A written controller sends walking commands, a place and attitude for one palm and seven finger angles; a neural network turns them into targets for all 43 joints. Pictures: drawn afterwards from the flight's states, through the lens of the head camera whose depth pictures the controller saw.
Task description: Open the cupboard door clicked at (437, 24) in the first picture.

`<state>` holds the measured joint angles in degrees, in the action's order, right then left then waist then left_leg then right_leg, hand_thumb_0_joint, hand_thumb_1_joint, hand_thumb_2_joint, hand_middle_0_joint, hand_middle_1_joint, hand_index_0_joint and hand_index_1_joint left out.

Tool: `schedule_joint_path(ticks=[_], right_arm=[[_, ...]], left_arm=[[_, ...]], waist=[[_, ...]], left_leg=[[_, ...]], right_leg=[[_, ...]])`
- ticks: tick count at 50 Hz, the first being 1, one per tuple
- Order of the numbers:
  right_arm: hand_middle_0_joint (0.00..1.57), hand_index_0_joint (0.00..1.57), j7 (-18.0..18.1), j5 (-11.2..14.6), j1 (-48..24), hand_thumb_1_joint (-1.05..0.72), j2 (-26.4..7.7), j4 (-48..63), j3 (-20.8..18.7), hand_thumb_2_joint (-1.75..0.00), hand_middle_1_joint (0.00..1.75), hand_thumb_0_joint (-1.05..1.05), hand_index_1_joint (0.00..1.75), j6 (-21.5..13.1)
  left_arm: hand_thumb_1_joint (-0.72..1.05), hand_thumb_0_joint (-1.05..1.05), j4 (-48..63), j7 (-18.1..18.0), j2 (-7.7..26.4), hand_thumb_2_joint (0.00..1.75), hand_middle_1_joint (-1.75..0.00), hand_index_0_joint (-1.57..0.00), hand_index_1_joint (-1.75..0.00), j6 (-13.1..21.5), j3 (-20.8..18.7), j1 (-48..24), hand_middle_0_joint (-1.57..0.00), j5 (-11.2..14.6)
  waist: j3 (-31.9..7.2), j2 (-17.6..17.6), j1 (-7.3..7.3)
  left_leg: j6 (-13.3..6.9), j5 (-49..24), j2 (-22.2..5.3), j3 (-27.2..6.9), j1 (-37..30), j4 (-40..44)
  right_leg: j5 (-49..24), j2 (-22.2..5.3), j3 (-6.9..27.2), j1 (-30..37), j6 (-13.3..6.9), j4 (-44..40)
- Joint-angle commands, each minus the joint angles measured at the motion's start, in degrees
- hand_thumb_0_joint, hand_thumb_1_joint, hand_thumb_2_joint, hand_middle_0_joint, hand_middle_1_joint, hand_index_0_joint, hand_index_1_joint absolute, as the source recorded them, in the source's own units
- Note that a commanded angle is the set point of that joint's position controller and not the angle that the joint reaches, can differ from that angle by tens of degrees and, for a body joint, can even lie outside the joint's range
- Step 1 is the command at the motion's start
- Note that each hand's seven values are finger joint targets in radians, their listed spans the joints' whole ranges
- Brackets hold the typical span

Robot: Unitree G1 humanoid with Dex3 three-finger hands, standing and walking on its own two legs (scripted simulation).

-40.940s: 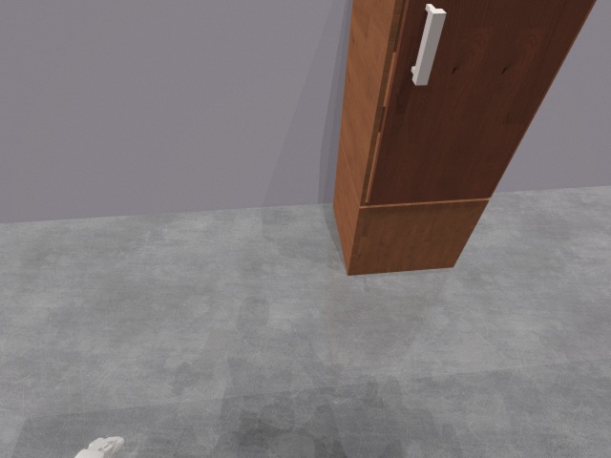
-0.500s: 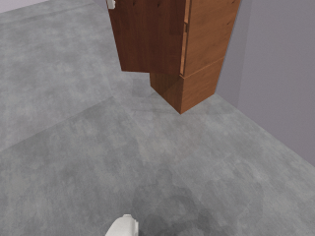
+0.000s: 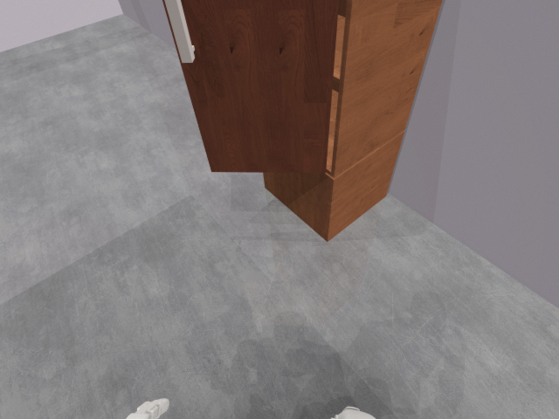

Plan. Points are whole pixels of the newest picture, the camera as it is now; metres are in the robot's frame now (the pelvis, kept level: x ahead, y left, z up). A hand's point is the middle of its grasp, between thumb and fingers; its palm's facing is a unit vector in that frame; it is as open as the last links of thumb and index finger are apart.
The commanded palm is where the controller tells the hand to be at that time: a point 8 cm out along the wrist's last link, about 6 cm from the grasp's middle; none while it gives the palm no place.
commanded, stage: take the last steps up to it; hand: left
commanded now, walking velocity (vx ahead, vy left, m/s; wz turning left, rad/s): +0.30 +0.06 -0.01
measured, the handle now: (182, 25) +0.89 +0.26 +0.15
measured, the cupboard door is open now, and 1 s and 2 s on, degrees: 46 46 46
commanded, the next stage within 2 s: come to a stop and stand still in 0.54 s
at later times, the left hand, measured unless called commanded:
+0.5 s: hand out of the picture +0.14 +0.21 -0.18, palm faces +0.12 -0.98 -0.15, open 7.3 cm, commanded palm none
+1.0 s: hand (177, 282) +0.40 +0.25 -0.17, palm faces -0.01 -0.96 -0.27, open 7.3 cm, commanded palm none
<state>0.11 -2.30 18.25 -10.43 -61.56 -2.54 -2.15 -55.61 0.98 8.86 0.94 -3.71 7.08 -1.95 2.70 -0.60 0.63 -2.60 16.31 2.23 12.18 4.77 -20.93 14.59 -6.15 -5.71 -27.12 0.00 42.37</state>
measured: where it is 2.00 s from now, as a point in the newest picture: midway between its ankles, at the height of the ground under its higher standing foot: (275, 396)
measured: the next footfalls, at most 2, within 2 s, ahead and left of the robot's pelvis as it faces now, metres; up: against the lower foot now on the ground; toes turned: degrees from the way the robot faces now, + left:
right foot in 0.06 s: +0.13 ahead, -0.10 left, +0.00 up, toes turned -8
left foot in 0.50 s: +0.33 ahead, +0.16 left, +0.00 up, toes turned +9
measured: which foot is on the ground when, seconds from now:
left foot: down 0.00-0.06, up 0.08-0.48, down 0.50-1.00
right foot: up 0.00-0.04, down 0.06-0.50, up 0.52-0.94, down 0.96-1.00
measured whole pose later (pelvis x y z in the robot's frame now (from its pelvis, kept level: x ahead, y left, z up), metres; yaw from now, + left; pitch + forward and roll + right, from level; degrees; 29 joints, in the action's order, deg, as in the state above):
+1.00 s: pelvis +0.32 +0.06 -0.01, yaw -1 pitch +1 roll +1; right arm 2.1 -1.1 14.7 -8.2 -62.5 -2.4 2.0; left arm -57.7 -1.5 9.9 -1.1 -2.8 9.4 -1.6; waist 3.9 -2.2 1.2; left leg -0.9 20.4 -2.0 9.3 14.0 -34.5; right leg 18.0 -1.5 -3.9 -16.7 -1.1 34.6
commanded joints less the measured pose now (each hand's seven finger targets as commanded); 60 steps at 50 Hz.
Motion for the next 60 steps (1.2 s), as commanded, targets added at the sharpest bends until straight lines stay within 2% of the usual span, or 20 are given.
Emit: schedule_joint_path(ticks=[1, 2, 3, 4, 5, 7, 10, 19, 23, 24, 25, 27, 29, 34, 44, 47, 49, 50, 54, 60], right_arm=[[0.20, 0.20, 0.2, 0.3, 2.0, -0.90, -6.8, 1.6, -0.8, -0.90, 0.30, 0.00, 0.30, -0.8], [0.20, 0.20, 0.1, 0.8, 1.3, -0.90, -5.8, 1.5, -0.6, -0.90, 0.30, 0.00, 0.30, -1.0], [0.20, 0.20, -0.4, 1.6, 1.4, -0.90, -4.1, 2.7, -0.4, -0.90, 0.30, 0.00, 0.30, -1.3], [0.20, 0.20, -0.4, 1.3, 1.5, -0.90, -4.5, 3.3, -0.3, -0.90, 0.30, 0.00, 0.30, -1.1], [0.20, 0.20, -0.2, 1.1, -1.2, -0.90, -5.7, 3.1, -1.1, -0.90, 0.30, 0.00, 0.30, -0.7], [0.20, 0.20, -0.2, 1.1, -3.6, -0.90, -2.8, 2.4, -0.8, -0.90, 0.30, 0.00, 0.30, -0.1], [0.20, 0.20, -0.7, 0.9, 0.9, -0.90, -0.6, 0.3, -0.5, -0.90, 0.30, 0.00, 0.30, 1.0], [0.20, 0.20, -2.1, 1.2, -9.2, -0.90, -0.5, 4.0, -0.3, -0.90, 0.30, 0.00, 0.30, 0.4], [0.20, 0.20, -1.4, 0.8, -0.4, -0.90, -3.8, 1.6, -0.9, -0.90, 0.30, 0.00, 0.30, -0.5], [0.20, 0.20, -0.7, 0.3, 6.8, -0.90, -8.2, -0.2, -1.9, -0.90, 0.30, 0.00, 0.30, -1.0], [0.20, 0.20, 0.3, -0.3, 11.8, -0.90, -14.0, -0.6, -3.3, -0.90, 0.30, 0.00, 0.30, -0.9], [0.20, 0.20, 1.1, 0.3, 8.8, -0.90, -12.9, 0.6, -2.8, -0.90, 0.30, 0.00, 0.30, -0.3], [0.20, 0.20, 1.4, 0.5, 1.6, -0.90, -7.3, 3.2, -1.3, -0.90, 0.30, 0.00, 0.30, -0.8], [0.20, 0.20, 2.2, 0.8, -0.5, -0.90, -3.6, 3.0, 0.4, -0.90, 0.30, 0.00, 0.30, -2.0], [0.20, 0.20, 3.2, 0.7, -0.5, -0.90, -7.8, 1.3, -1.3, -0.90, 0.30, 0.00, 0.30, 2.4], [0.20, 0.20, 3.0, 1.2, -0.5, -0.90, -7.0, 1.7, -1.9, -0.90, 0.30, 0.00, 0.30, 3.1], [0.20, 0.20, 2.2, 2.0, 1.2, -0.90, -2.9, 2.4, -1.7, -0.90, 0.30, 0.00, 0.30, 3.8], [0.20, 0.20, 2.1, 2.2, -0.8, -0.90, -1.9, 3.0, -1.5, -0.90, 0.30, 0.00, 0.30, 4.5], [0.20, 0.20, 1.7, 2.2, -5.2, -0.90, -2.5, 3.5, -1.6, -0.90, 0.30, 0.00, 0.30, 5.4], [0.20, 0.20, 0.9, 1.9, -5.7, -0.90, -2.0, 4.1, -1.1, -0.90, 0.30, 0.00, 0.30, 4.7]], left_arm=[[0.90, 0.00, 1.1, -0.1, 3.9, 0.90, -0.30, -0.20, -0.30, 0.9, -0.8, 6.3, -0.20, 0.1], [0.90, 0.00, -0.6, -0.4, 6.4, 0.90, -0.30, -0.20, -0.30, 1.5, -1.4, 12.4, -0.20, 0.0], [0.90, 0.00, -2.7, -0.9, 11.8, 0.90, -0.30, -0.20, -0.30, 2.4, -2.6, 20.4, -0.20, -0.3], [0.90, 0.00, -4.0, -1.2, 14.6, 0.90, -0.30, -0.20, -0.30, 2.7, -3.2, 23.0, -0.20, 0.9], [0.90, 0.00, -3.1, -1.6, 12.5, 0.90, -0.30, -0.20, -0.30, 2.7, -2.6, 18.8, -0.20, 1.1], [0.90, 0.00, -1.5, -1.7, 7.5, 0.90, -0.30, -0.20, -0.30, 3.2, -1.0, 12.1, -0.20, 1.3], [0.90, 0.00, -2.3, -1.6, 4.8, 0.90, -0.30, -0.20, -0.30, 4.2, -0.2, 11.4, -0.20, 1.1], [0.90, 0.00, -6.8, -1.4, 8.2, 0.90, -0.30, -0.20, -0.30, 3.8, -0.4, 14.3, -0.20, 0.5], [0.90, 0.00, -7.1, -1.5, 8.7, 0.90, -0.30, -0.20, -0.30, 2.9, -0.7, 12.3, -0.20, 0.7], [0.90, 0.00, -6.4, -1.4, 6.7, 0.90, -0.30, -0.20, -0.30, 2.6, -0.3, 13.8, -0.20, 1.0], [0.90, 0.00, -5.3, -1.2, 3.4, 0.90, -0.30, -0.20, -0.30, 2.4, 0.2, 16.3, -0.20, 1.6], [0.90, 0.00, -3.3, -2.0, 2.6, 0.90, -0.30, -0.20, -0.30, 2.1, 0.6, 10.7, -0.20, 0.9], [0.90, 0.00, -4.1, -1.2, 2.9, 0.90, -0.30, -0.20, -0.30, 1.7, 0.3, 9.3, -0.20, 0.7], [0.90, 0.00, -6.3, -1.6, -0.4, 0.90, -0.30, -0.20, -0.30, -0.3, 1.1, 14.1, -0.20, 0.9], [0.90, 0.00, -1.6, -2.5, 4.3, 0.90, -0.30, -0.20, -0.30, -3.1, 0.1, 7.9, -0.20, 0.8], [0.90, 0.00, -1.1, -2.9, 6.5, 0.90, -0.30, -0.20, -0.30, -2.1, -0.5, 10.1, -0.20, 0.6], [0.90, 0.00, -1.4, -3.4, 10.6, 0.90, -0.30, -0.20, -0.30, -1.0, -0.9, 10.6, -0.20, 0.5], [0.90, 0.00, -1.9, -3.6, 10.9, 0.90, -0.30, -0.20, -0.30, -0.6, -0.8, 11.4, -0.20, 0.9], [0.90, 0.00, -0.5, -4.2, 9.7, 0.90, -0.30, -0.20, -0.30, -0.8, -0.9, 6.5, -0.20, 1.0], [0.90, 0.00, -0.5, -3.7, 11.2, 0.90, -0.30, -0.20, -0.30, -0.7, -1.7, 6.3, -0.20, 0.4]], waist=[[1.2, -0.2, -3.26], [-1.4, 3.6, -6.06], [-5.0, 15.4, -8.66], [-6.6, 22.4, -7.91], [-3.5, 16.5, -6.74], [0.6, 4.5, -3.30], [-1.0, 8.0, -0.66], [2.0, 11.1, -2.63], [-0.5, 6.2, 2.86], [-5.9, -3.9, 5.22], [-10.8, -17.6, 5.67], [-9.4, -15.9, 4.78], [-1.6, -7.9, 1.74], [-3.4, -0.8, -2.22], [-1.0, -5.7, -0.73], [-4.5, -1.6, -1.58], [-7.0, 10.7, -0.70], [-8.6, 14.5, -2.25], [-5.7, 8.5, -1.48], [-6.9, 9.2, -2.14]], left_leg=[[-5.0, -7.0, -15.2, -9.2, 7.9, 1.7], [-2.8, -9.8, -11.2, -6.3, 12.0, -8.6], [0.3, -1.7, -4.4, -2.0, 24.0, -25.3], [1.7, 16.6, -1.2, -5.1, 30.6, -42.2], [1.7, 13.0, -3.9, -12.0, 33.0, -48.6], [3.0, 2.4, -7.5, -13.8, 31.3, -47.1], [4.6, -2.0, -8.1, -11.0, 26.6, -39.3], [4.1, -3.2, -5.6, -5.7, 23.4, -16.6], [2.4, -6.6, -2.6, -3.5, 4.4, -5.8], [-0.1, -10.6, -9.0, -10.3, -6.9, -4.9], [-6.2, -15.1, -22.4, -28.5, -16.0, -1.3], [-8.9, -6.8, -25.4, -31.7, -6.6, 5.2], [-7.9, -6.0, -22.7, -24.8, 4.4, 8.1], [-6.2, -34.8, -18.8, -12.6, 7.5, 6.4], [-6.1, -42.9, -20.7, -14.7, 4.9, -2.2], [-1.5, -32.7, -15.4, -11.8, 6.0, -9.8], [3.9, 1.9, -4.6, -5.0, 14.6, -22.1], [4.3, 19.3, -2.3, -7.8, 17.0, -31.8], [5.2, 15.5, -2.4, -13.6, 22.8, -42.5], [5.8, 11.3, -1.6, -10.1, 17.7, -23.0]], right_leg=[[-2.8, 2.4, -1.7, 14.8, -0.7, -10.3], [-2.0, 1.1, 1.7, 24.8, -2.3, -14.3], [-1.0, -11.9, 21.3, 36.3, -7.8, -21.4], [-5.1, -21.0, 35.9, 38.4, -12.9, -28.8], [-4.6, -20.5, 33.5, 32.4, -12.7, -29.5], [-8.3, -15.4, 19.7, 23.3, -9.0, -30.1], [-17.7, -10.7, 7.1, 20.7, -6.2, -30.7], [-19.1, -11.5, 3.4, 23.4, -6.5, -28.6], [-19.4, -8.5, -0.3, 16.6, -4.0, -15.9], [-12.2, -4.3, -3.0, 10.6, -2.2, -3.1], [16.4, 3.2, -5.6, -1.5, -0.2, 12.6], [17.8, 2.2, 3.1, -6.5, -2.0, 30.3], [8.9, -1.2, 5.3, -6.4, -1.5, 31.1], [2.4, -0.9, 5.7, 2.5, 0.9, 15.9], [4.9, 3.3, 2.6, 8.2, -0.3, -3.1], [-19.3, 1.1, 5.2, 15.6, -1.5, -13.9], [-50.7, -13.3, 16.9, 22.0, -9.8, -15.2], [-58.3, -16.5, 19.6, 23.0, -14.0, -17.6], [-53.1, -12.3, 13.5, 23.6, -11.8, -18.4], [-42.9, -10.1, 11.5, 25.9, -10.4, -18.3]])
